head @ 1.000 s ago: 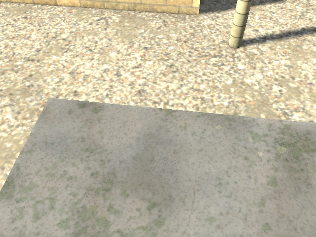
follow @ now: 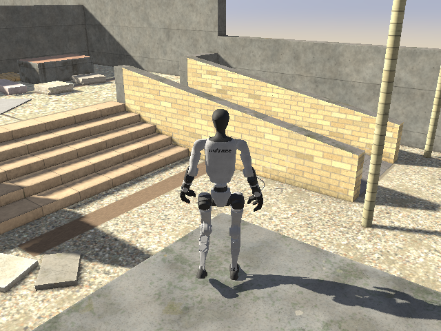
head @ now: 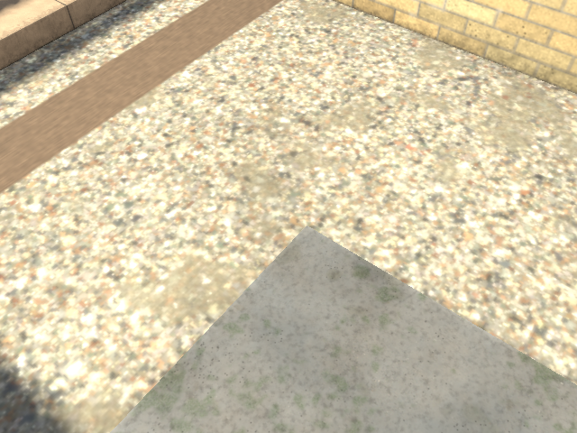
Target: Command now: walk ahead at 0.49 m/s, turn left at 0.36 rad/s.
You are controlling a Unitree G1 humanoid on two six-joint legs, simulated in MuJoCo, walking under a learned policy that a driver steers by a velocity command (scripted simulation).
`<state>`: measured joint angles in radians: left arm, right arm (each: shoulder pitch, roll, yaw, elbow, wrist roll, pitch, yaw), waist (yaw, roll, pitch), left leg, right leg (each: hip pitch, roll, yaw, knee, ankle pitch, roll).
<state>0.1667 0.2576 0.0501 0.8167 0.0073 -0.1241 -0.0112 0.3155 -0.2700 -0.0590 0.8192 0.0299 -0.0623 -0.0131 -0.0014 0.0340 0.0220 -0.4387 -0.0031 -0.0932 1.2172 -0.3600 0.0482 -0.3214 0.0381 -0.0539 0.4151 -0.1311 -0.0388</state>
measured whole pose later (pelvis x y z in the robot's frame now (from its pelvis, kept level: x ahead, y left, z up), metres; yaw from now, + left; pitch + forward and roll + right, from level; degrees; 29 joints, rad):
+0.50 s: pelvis +0.26 +0.07 +0.01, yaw +1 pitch +0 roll -1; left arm 0.28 0.21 0.02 0.89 0.05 -0.11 -0.05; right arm 0.31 -0.22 -0.03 0.89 -0.09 -0.11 0.00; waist -0.01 -0.02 0.00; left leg -0.19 -0.01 0.16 0.41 -0.23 0.09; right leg -0.53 -0.04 0.06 1.17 -0.23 -0.10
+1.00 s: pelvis +0.49 +0.00 +0.00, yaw -16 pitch +0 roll +1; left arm 0.17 0.22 0.06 0.83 -0.03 -0.03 -0.07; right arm 0.28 -0.22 -0.04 0.95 0.05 -0.05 0.00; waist -0.02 0.02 0.02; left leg -0.37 0.06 0.04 1.12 -0.37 0.06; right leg -0.31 0.11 -0.08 0.47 -0.16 -0.15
